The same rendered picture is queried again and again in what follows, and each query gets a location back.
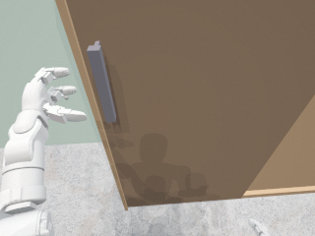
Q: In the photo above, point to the robot left hand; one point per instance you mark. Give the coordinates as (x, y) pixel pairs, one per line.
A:
(36, 97)

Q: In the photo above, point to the left robot upper arm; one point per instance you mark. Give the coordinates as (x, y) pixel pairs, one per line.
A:
(34, 223)

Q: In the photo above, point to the wardrobe door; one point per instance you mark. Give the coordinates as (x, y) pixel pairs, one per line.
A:
(292, 164)
(204, 91)

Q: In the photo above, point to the robot left forearm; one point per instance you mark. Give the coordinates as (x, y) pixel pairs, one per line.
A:
(22, 185)

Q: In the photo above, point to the robot right hand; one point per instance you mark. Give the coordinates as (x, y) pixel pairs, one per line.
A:
(258, 228)

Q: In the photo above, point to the handle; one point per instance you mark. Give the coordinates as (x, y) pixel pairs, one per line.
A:
(101, 81)

